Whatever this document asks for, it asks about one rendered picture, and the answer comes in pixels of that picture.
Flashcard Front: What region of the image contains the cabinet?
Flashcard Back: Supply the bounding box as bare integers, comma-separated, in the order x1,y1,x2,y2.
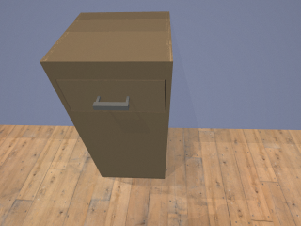
40,11,173,179

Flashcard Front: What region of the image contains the handle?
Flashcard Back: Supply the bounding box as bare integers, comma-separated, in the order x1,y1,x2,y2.
93,96,130,111

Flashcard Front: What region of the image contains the drawer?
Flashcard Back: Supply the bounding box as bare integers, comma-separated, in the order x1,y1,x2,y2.
56,79,165,112

